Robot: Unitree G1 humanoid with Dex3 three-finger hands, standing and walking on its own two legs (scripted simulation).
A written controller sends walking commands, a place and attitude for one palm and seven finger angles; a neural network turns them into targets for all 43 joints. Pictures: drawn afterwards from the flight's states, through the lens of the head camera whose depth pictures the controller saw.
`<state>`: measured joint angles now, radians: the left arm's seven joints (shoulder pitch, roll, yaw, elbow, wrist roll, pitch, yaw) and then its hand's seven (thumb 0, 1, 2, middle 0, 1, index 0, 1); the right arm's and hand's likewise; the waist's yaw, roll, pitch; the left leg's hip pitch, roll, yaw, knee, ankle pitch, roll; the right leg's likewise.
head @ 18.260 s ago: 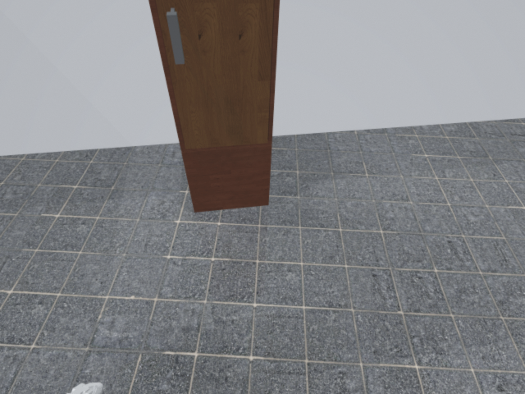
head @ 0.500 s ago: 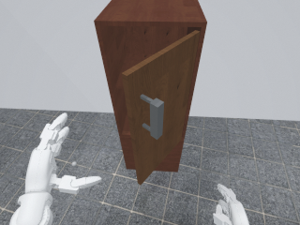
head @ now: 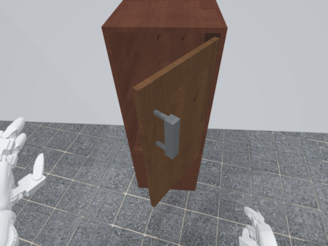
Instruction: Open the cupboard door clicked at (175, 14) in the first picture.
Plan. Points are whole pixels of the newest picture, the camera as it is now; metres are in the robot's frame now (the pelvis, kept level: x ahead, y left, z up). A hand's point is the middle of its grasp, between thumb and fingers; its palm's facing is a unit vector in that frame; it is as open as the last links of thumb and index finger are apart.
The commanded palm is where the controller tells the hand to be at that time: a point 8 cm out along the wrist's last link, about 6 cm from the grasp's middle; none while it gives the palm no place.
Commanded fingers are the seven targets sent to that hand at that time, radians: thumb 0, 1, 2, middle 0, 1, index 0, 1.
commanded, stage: draw the hand back to the body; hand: left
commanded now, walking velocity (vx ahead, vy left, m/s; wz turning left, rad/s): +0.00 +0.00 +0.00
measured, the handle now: (165, 134) +0.37 +0.05 +0.09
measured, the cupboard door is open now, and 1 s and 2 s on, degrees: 54 54 54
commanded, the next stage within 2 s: step back with the hand held close in 0.34 s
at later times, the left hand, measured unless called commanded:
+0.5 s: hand (45, 174) +0.19 +0.25 +0.15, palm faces +0.46 -0.80 -0.39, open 7.4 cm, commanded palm +0.14 +0.29 +0.17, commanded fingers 0.00 0.90 0.90 -0.20 -0.30 -0.20 -0.30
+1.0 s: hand (15, 204) +0.14 +0.27 +0.15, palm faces +0.37 -0.79 -0.49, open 7.4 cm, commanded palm +0.07 +0.31 +0.17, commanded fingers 0.00 0.90 0.90 -0.20 -0.30 -0.20 -0.30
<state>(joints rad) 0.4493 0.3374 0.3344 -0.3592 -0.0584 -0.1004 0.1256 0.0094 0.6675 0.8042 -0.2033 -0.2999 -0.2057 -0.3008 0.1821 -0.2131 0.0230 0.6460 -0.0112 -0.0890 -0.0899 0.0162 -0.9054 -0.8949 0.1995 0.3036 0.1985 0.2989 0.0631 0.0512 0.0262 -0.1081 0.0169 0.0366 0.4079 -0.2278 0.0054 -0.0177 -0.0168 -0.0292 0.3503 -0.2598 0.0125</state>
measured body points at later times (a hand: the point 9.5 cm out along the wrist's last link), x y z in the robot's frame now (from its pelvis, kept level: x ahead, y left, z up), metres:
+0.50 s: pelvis +0.00 -0.01 +0.00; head -0.01 -0.03 +0.45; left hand +0.16 +0.29 +0.18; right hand +0.19 -0.23 -0.09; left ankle +0.00 +0.11 -0.74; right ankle -0.04 -0.13 -0.74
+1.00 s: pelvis -0.07 +0.02 -0.01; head -0.05 +0.03 +0.44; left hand +0.11 +0.31 +0.18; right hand +0.10 -0.23 -0.08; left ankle +0.00 +0.11 -0.74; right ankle -0.04 -0.13 -0.74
